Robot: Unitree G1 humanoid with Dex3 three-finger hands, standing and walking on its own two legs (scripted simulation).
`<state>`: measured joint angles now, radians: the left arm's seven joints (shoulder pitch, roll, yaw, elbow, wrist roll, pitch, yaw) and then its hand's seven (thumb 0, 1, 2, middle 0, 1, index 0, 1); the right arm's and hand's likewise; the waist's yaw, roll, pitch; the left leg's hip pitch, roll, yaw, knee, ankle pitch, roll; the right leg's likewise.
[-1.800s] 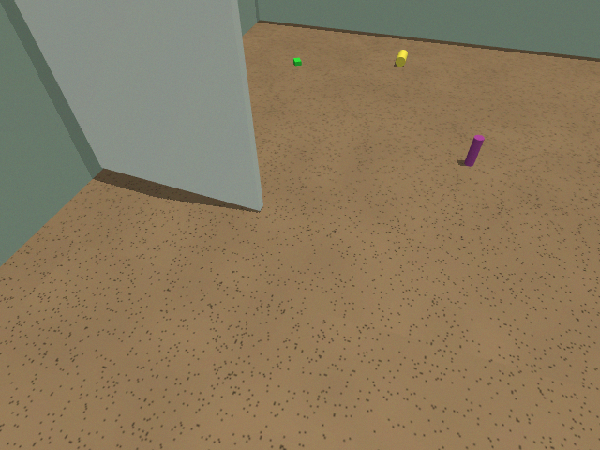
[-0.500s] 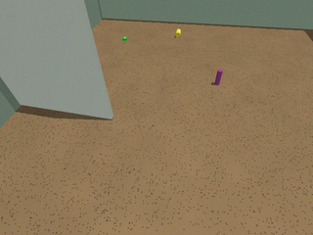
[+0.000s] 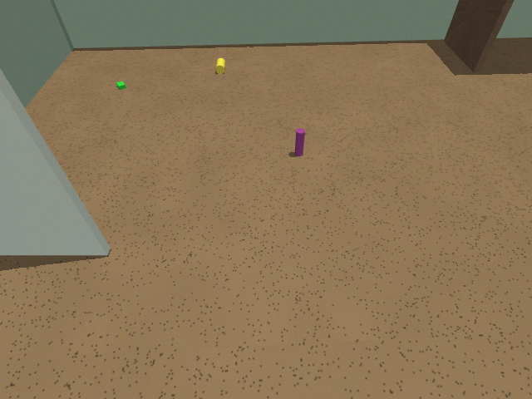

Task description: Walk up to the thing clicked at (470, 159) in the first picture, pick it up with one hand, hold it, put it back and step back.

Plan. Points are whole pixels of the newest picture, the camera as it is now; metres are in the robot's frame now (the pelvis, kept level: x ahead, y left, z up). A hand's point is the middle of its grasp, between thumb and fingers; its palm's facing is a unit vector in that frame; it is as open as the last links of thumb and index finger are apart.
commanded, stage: walk up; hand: left
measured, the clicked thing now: (299, 142) +1.55 -0.13 -0.69
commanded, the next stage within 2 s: none
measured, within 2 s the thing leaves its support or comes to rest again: neither
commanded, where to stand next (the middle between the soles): +1.17 -0.25 m, yaw -13 degrees
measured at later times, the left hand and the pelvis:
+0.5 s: hand (200, 241) +0.48 +0.18 -0.12, palm faces -0.25 -0.88 -0.39, open 7.4 cm; pelvis +0.26 -0.05 -0.02, yaw -10 degrees
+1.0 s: hand (206, 213) +0.59 +0.19 -0.16, palm faces -0.26 -0.89 -0.36, open 7.4 cm; pelvis +0.50 -0.08 -0.01, yaw -14 degrees
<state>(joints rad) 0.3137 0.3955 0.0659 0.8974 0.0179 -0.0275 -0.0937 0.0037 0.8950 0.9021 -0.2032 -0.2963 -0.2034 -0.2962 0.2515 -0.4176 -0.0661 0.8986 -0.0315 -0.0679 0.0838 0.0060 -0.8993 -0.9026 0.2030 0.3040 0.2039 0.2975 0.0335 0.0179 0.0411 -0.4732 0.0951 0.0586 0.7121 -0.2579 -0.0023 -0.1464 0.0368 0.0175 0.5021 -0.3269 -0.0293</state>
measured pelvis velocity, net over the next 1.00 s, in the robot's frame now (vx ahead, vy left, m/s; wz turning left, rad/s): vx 0.50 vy -0.08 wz -0.25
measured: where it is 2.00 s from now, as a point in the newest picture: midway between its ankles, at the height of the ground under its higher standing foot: (328, 242)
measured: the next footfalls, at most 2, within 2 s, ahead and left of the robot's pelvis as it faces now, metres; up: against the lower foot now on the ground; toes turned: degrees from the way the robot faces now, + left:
left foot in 0.06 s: +0.17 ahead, +0.13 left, +0.00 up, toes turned +4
right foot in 0.46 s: +0.38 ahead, -0.19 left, +0.00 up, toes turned -13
